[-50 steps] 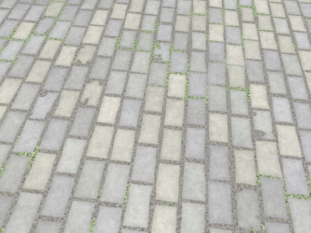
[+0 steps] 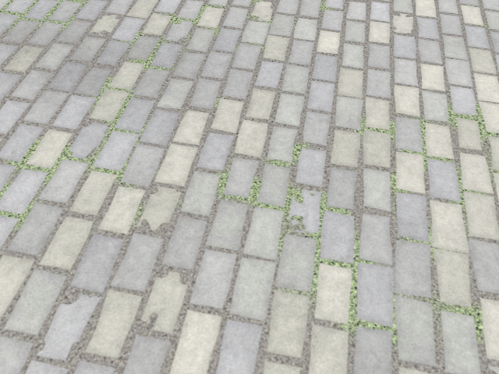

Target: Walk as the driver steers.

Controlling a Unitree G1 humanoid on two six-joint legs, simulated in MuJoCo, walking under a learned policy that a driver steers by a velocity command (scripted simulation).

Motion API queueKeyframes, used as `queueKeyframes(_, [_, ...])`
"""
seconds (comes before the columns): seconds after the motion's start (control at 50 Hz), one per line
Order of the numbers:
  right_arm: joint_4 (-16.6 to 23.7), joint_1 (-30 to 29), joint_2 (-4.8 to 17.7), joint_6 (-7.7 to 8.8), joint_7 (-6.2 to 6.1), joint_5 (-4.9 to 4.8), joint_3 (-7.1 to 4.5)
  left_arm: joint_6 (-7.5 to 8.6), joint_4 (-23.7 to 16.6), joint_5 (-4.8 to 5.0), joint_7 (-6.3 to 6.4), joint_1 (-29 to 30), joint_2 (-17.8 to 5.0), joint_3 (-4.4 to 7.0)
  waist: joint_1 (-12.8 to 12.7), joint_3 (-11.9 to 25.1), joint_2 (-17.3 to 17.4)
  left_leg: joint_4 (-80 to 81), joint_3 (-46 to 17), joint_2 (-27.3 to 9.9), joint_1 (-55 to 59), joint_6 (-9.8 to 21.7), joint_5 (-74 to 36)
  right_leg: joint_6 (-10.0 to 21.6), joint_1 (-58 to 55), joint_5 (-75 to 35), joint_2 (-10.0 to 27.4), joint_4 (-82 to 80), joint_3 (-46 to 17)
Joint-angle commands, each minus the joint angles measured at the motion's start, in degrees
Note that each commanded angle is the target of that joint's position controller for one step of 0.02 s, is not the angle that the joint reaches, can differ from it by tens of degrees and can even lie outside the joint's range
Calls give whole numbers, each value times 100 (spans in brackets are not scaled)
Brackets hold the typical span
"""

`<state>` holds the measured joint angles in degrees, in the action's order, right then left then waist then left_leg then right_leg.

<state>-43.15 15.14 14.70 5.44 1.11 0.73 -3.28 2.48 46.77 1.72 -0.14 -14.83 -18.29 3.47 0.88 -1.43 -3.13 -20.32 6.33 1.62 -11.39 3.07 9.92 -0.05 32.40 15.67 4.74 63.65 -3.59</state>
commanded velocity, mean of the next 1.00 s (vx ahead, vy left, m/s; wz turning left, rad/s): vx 0.50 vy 0.00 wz -0.41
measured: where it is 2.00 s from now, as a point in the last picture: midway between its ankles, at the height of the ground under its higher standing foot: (351, 216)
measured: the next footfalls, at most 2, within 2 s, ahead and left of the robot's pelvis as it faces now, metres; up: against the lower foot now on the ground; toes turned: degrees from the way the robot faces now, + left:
right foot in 0.34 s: +0.33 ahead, -0.16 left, +0.00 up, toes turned -14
left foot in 0.82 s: +0.66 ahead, -0.05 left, +0.00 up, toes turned -26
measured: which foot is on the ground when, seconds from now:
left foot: down 0.00-0.34, up 0.36-0.80, down 0.82-1.00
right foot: up 0.00-0.32, down 0.34-0.82, up 0.84-1.00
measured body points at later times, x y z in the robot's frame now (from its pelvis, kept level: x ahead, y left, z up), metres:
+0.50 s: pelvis +0.26 -0.08 -0.01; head +0.30 -0.10 +0.44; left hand +0.45 +0.16 -0.11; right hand +0.32 -0.38 -0.12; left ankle +0.26 +0.10 -0.65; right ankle +0.29 -0.15 -0.74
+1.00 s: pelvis +0.56 -0.10 +0.00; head +0.58 -0.10 +0.45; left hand +0.77 +0.10 -0.12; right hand +0.53 -0.39 -0.11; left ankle +0.62 -0.04 -0.74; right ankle +0.46 -0.22 -0.66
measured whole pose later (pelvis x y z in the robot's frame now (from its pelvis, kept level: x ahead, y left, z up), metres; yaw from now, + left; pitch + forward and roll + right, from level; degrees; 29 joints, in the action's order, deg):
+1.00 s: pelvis +0.56 -0.10 +0.00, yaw -26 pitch +1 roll +1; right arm -45.0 15.3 15.1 5.6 1.7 0.4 -2.7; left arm 3.0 42.4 0.7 0.1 -16.0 -16.7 3.2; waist 0.9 -1.0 -2.3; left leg -23.7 1.2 2.9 -15.1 3.1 9.8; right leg 1.7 27.6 18.9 1.6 64.1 -2.9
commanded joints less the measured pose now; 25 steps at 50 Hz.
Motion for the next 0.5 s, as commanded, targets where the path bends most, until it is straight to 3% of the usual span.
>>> queueKeyframes(0.02, [219, -231, 700, 172, -50, 30, -199, -66, -335, -23, 18, -117, -187, 81, -142, 19, 686, 1300, -996, -1648, 353, 852, -1130, -96, 663, -658, 291, -248, -371])
queueKeyframes(0.12, [14, -80, 901, 102, -148, -1, -249, -6, -581, -56, -136, 658, -37, 19, 108, -201, 555, 1395, -89, -1499, 596, 664, -1398, -47, 614, -1934, 194, -1801, -3])
queueKeyframes(0.22, [-267, 389, 1090, -88, -184, -121, -325, -2, -1031, -52, -302, 1489, 10, -29, 392, -455, 489, 1084, 259, -1782, 1531, 572, -1859, 201, 890, -1565, 85, -2621, 414])
queueKeyframes(0.24, [-296, 401, 1129, -137, -190, -147, -339, -5, -1107, -49, -335, 1540, -18, -17, 359, -438, 531, 908, 325, -1827, 1702, 526, -2254, 281, 844, -1318, 20, -2703, 517])
queueKeyframes(0.28, [-277, 296, 1288, -222, -230, -178, -379, -29, -1181, -49, -372, 1349, -171, 67, 130, -151, 741, 233, 500, -1831, 1886, 394, -4095, 495, 260, -744, -314, -2741, 853])
queueKeyframes(0.3, [-257, 238, 1366, -271, -258, -193, -399, -50, -1132, -44, -369, 973, -313, 152, -113, 122, 853, -390, 570, -1801, 1886, 326, -5002, 626, -285, -460, -543, -2714, 1011])
queueKeyframes(0.32, [-230, 140, 1398, -316, -281, -213, -397, -61, -969, -29, -334, 236, -549, 296, -550, 517, 821, -1408, 691, -1659, 1610, 195, -5278, 809, -1298, -549, -785, -2965, 1077])
queueKeyframes(0.34, [-174, 118, 1308, -298, -309, -189, -345, -101, -719, -28, -236, -746, -935, 502, -1034, 1014, 561, -2873, 740, -1426, 572, -43, -4301, 1064, -2979, -835, -735, -3283, 633])
queueKeyframes(0.36, [118, 529, 534, -178, -247, 51, -111, -123, -665, 7, -124, -944, -1610, 638, -587, 1404, -927, -4997, 605, -513, -2019, -436, 553, 1935, -4999, -510, 761, -3458, -2149])
queueKeyframes(0.38, [226, 364, 584, 72, -163, -48, -36, -21, -883, -43, -157, -980, -1469, 542, -650, 2359, -681, -5991, -856, 134, -3024, -460, 2551, 2603, -5717, 183, 1512, -4425, -4564])
queueKeyframes(0.4, [396, -318, 969, 211, -89, -291, -145, 51, -834, -86, -187, -851, -1051, 420, -846, 1729, -213, -6027, -1209, -223, -3594, -338, 2067, 2226, -5372, 14, 1339, -4658, -3777])
queueKeyframes(0.42, [461, -486, 929, 288, -84, -305, -116, 96, -834, -61, -185, -570, -871, 369, -649, 1076, -31, -5565, -1139, -468, -3573, -237, 1548, 1998, -4542, -361, 1083, -4660, -2944])
queueKeyframes(0.44, [376, -470, 913, 304, -130, -163, -134, 103, -894, -50, -173, -155, -691, 313, -368, 681, 271, -5041, -1111, -686, -3234, -262, 1204, 1791, -3689, -889, 822, -4691, -2341])
queueKeyframes(0.46, [331, -392, 984, 251, -152, -64, -186, 106, -995, -97, -149, 125, -500, 246, -161, 494, 191, -4679, -1120, -821, -2802, -310, 962, 1702, -3056, -1428, 631, -4806, -1939])
queueKeyframes(0.5, [332, -243, 894, 110, -139, -7, -192, 120, -1085, -133, -102, 263, -510, 245, 28, 444, 71, -4314, -1058, -840, -2371, -472, 736, 1738, -2429, -1970, 477, -5012, -1682])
